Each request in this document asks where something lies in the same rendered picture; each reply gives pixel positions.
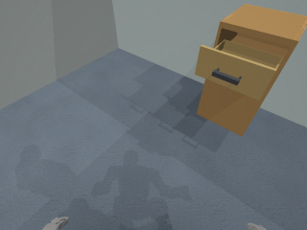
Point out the handle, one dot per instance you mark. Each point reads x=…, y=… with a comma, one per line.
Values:
x=225, y=77

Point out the robot left hand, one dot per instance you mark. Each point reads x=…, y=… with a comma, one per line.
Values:
x=56, y=223

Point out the cabinet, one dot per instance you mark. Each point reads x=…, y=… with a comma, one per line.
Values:
x=273, y=31

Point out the drawer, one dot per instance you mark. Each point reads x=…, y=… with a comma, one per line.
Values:
x=256, y=67

